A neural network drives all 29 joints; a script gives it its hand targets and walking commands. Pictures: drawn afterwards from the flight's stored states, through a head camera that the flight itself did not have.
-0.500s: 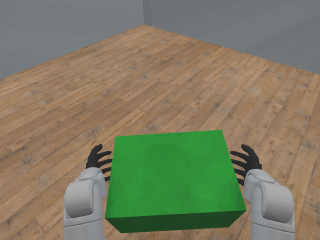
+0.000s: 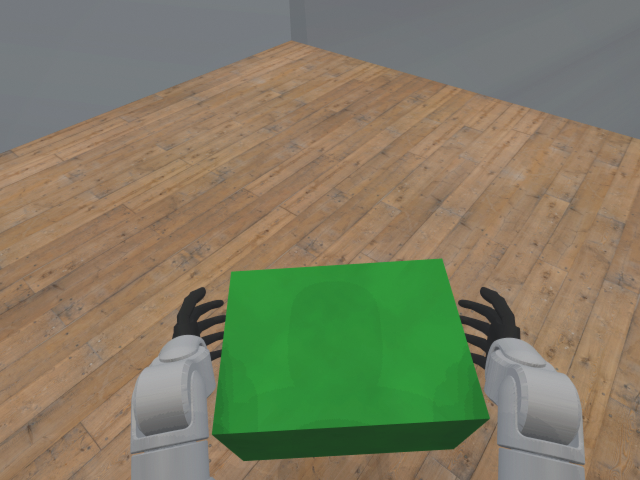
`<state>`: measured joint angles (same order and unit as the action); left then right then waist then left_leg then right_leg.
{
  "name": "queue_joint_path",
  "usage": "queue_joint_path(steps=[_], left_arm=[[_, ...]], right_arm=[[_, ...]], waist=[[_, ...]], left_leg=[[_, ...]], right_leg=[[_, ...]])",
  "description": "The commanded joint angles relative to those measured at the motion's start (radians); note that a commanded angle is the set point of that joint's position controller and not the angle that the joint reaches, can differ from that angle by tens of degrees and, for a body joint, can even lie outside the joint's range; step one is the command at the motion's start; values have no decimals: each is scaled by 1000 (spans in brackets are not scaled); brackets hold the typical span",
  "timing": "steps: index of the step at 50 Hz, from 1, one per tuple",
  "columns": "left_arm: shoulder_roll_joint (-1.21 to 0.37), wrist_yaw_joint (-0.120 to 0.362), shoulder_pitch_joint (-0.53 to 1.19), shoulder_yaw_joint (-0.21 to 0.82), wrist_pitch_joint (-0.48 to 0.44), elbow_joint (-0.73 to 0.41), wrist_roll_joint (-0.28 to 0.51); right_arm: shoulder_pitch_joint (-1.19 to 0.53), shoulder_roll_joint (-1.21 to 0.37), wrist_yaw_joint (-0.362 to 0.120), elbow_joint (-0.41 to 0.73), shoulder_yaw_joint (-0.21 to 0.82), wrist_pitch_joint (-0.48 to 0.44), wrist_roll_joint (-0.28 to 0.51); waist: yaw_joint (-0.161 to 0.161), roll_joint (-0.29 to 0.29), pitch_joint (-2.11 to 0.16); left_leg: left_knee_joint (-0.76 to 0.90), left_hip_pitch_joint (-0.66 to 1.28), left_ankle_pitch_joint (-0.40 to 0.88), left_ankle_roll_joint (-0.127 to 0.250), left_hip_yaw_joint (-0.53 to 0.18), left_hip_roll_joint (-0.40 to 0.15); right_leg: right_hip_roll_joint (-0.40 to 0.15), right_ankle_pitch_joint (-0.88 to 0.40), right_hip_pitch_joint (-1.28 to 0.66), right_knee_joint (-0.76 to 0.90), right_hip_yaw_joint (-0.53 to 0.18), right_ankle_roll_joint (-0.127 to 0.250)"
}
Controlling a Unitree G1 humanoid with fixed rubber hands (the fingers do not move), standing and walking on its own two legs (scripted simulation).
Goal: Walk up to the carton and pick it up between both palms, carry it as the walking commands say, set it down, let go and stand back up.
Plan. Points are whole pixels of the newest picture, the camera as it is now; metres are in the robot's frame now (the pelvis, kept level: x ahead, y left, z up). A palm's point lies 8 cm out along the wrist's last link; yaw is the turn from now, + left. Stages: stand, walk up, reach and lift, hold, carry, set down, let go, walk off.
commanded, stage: carry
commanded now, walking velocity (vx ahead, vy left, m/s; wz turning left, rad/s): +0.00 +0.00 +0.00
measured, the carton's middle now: (342, 360) +0.30 +0.00 -0.01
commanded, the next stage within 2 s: hold in 1.26 s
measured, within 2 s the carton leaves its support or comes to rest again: neither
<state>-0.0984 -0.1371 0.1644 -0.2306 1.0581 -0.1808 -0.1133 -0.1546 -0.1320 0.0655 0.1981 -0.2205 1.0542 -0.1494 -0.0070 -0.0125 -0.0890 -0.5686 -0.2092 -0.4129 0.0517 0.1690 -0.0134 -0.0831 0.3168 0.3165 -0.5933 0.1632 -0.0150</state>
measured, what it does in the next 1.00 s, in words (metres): shifts its weight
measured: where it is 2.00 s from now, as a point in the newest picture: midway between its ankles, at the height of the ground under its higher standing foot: outside the picture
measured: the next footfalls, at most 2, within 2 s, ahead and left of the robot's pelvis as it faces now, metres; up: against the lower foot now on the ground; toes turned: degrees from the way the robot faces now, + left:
none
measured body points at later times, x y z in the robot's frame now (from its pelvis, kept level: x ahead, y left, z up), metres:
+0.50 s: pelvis -0.04 +0.01 +0.00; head -0.06 +0.02 +0.45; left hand +0.25 +0.20 +0.05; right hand +0.25 -0.17 +0.06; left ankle -0.07 +0.07 -0.73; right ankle -0.01 -0.12 -0.73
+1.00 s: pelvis -0.05 +0.01 +0.00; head -0.07 +0.02 +0.45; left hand +0.24 +0.20 +0.04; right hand +0.23 -0.17 +0.05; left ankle -0.07 +0.07 -0.73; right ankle -0.01 -0.12 -0.73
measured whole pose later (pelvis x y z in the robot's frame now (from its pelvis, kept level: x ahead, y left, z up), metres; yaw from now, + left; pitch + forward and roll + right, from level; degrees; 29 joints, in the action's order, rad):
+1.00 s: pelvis -0.05 +0.01 +0.00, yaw +0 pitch +1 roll +0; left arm -0.09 -0.08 0.19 -0.25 0.90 0.00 -0.17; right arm -0.17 -0.13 0.05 0.02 -0.23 0.90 -0.19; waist -0.01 -0.02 -0.08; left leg -0.55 -0.26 -0.33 0.08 0.18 0.01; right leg -0.10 0.21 0.35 -0.55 0.15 -0.02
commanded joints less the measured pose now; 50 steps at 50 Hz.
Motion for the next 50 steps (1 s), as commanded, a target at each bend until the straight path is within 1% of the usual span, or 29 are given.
queue_joint_path(steps=[1,10,18,25,37,50], left_arm=[[-820,373,518,743,15,-36,382],[-822,375,555,711,-11,26,363],[-825,376,575,688,-36,61,352],[-826,376,581,675,-59,80,341],[-808,373,560,645,-112,114,303],[-780,367,523,636,-165,110,275]], right_arm=[[-543,-790,-293,31,748,5,414],[-575,-787,-297,-26,715,-20,399],[-590,-789,-297,-61,694,-47,387],[-597,-786,-297,-78,681,-71,374],[-579,-765,-295,-110,654,-126,338],[-543,-734,-291,-111,643,-177,308]], waist=[[0,27,-281],[2,28,-243],[3,28,-246],[3,29,-255],[1,29,-267],[-1,26,-271]], left_leg=[[78,57,592,-36,-114,-148],[121,13,433,-29,-127,-141],[139,-2,374,-21,-138,-139],[145,-5,362,-16,-147,-139],[137,5,398,-14,-152,-138],[133,5,400,-13,-153,-136]], right_leg=[[-91,-438,-147,29,-95,51],[-85,-329,-125,66,-104,51],[-80,-282,-117,82,-109,50],[-77,-265,-109,85,-111,48],[-76,-274,-98,77,-112,44],[-77,-283,-95,79,-116,42]])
